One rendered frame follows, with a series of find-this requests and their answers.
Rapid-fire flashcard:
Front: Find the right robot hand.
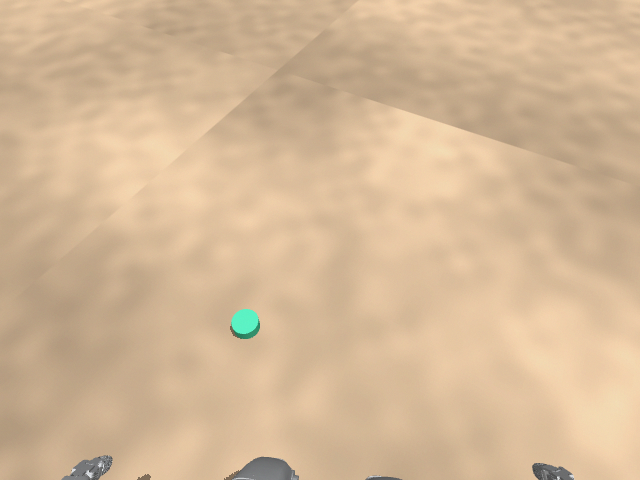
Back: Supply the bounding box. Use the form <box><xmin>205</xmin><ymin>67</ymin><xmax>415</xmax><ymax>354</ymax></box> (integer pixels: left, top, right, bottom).
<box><xmin>532</xmin><ymin>463</ymin><xmax>574</xmax><ymax>480</ymax></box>

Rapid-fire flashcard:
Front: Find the left robot hand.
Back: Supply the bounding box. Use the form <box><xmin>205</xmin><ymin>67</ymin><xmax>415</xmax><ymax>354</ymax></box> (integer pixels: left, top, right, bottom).
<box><xmin>61</xmin><ymin>455</ymin><xmax>113</xmax><ymax>480</ymax></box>

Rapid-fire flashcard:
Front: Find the tin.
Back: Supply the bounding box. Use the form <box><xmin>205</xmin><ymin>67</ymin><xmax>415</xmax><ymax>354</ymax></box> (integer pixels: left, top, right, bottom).
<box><xmin>231</xmin><ymin>309</ymin><xmax>260</xmax><ymax>339</ymax></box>

